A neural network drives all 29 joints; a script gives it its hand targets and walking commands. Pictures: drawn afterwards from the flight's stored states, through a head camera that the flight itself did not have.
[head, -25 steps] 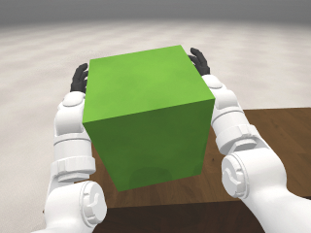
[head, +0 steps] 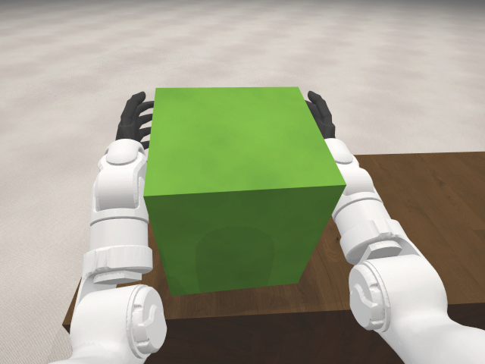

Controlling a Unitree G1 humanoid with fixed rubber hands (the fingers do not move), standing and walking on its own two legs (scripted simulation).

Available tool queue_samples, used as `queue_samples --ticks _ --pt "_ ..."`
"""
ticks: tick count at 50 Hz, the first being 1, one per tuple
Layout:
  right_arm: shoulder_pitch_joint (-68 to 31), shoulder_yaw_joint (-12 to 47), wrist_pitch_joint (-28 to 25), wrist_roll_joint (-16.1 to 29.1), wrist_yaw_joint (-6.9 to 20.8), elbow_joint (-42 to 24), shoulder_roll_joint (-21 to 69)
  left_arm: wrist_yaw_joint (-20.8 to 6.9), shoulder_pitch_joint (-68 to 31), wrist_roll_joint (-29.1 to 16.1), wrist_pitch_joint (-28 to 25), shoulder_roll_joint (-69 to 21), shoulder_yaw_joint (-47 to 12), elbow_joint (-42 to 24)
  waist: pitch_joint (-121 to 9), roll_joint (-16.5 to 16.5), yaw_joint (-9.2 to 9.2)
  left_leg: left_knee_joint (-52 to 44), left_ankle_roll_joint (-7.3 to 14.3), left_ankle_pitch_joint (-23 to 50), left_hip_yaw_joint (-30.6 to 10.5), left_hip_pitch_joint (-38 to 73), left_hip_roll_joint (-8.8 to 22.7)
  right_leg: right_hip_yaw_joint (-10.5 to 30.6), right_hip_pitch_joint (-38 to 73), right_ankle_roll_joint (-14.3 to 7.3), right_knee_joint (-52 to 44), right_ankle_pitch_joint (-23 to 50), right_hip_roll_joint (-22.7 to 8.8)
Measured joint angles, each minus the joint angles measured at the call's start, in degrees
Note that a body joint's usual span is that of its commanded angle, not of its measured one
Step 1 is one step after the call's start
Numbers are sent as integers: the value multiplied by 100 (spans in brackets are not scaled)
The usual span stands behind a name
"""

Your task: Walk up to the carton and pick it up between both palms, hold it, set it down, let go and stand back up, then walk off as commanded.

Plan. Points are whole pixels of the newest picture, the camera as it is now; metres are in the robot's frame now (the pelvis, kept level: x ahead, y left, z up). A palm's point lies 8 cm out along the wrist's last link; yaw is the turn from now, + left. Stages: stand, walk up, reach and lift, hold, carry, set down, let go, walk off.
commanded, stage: set down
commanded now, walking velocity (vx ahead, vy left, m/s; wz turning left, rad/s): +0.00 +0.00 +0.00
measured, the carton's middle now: (233, 194) +0.34 +0.00 +0.17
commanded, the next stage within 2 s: none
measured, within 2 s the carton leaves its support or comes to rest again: neither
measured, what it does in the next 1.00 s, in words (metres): stands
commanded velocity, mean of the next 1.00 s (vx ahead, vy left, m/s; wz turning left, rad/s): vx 0.00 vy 0.00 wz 0.00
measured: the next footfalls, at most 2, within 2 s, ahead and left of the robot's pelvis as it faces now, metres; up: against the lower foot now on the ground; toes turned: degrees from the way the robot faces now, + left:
none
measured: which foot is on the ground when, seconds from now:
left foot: down 0.00-1.00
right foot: down 0.00-1.00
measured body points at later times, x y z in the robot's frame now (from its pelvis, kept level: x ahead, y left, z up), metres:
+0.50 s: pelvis +0.00 -0.01 +0.00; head -0.02 +0.00 +0.45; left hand +0.41 +0.16 +0.22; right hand +0.43 -0.14 +0.20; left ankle -0.01 +0.11 -0.75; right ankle +0.01 -0.11 -0.75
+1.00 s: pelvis +0.01 -0.01 +0.00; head +0.00 +0.00 +0.45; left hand +0.42 +0.16 +0.19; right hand +0.45 -0.13 +0.18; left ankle -0.01 +0.11 -0.75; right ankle +0.01 -0.11 -0.75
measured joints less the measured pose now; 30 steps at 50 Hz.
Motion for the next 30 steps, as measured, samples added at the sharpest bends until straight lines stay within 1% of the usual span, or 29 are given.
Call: queue_samples --ticks 6,14,20,30 --pt "0 0 -7 -14 7 3 0 1 0 0 0 0 0 0 101 0 52 0 0 31 0 -1 7 0 -1 0 0 33 7" --pt "-1 0 -209 -368 217 197 -56 75 0 0 -22 -60 0 6 151 0 171 -29 0 54 0 0 21 0 -16 -1 0 43 21" --pt "0 0 -306 -625 285 396 -72 99 1 0 -67 -69 0 163 169 0 191 -64 0 50 1 0 24 0 -33 -5 0 21 24" --pt "-1 0 -420 -635 336 413 -122 222 14 0 -229 -146 0 169 224 0 268 -78 0 -6 1 0 39 0 -40 -18 0 -45 40"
